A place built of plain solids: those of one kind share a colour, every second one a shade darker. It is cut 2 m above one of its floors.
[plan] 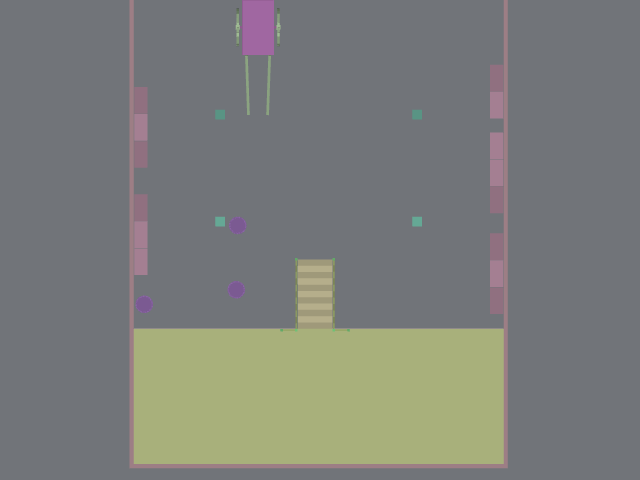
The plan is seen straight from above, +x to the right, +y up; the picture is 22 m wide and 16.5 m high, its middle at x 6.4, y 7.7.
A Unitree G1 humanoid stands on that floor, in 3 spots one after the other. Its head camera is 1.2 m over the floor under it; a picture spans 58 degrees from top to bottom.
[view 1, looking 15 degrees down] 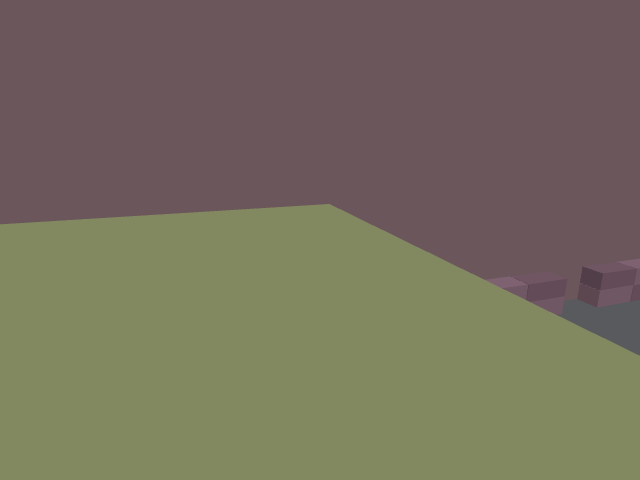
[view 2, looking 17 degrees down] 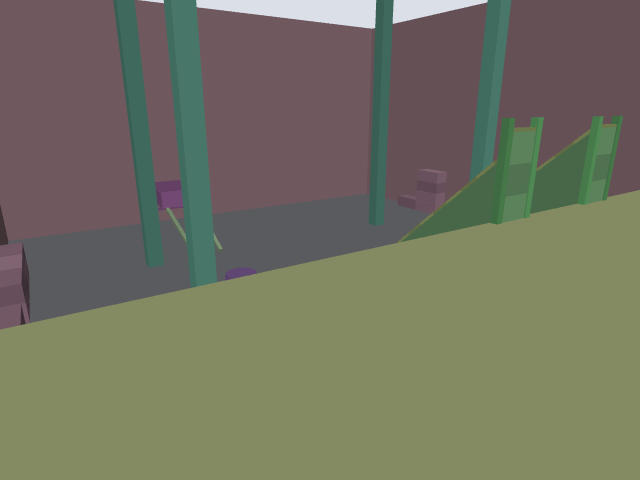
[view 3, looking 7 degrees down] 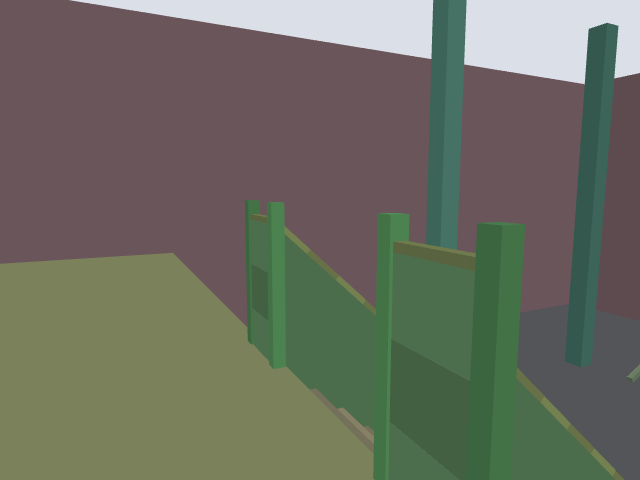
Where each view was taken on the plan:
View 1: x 6.23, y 2.35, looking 161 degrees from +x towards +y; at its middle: loft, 4.64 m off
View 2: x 1.00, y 1.82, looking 57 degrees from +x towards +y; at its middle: ground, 12.11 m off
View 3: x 8.23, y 3.63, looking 154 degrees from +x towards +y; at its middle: wall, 9.23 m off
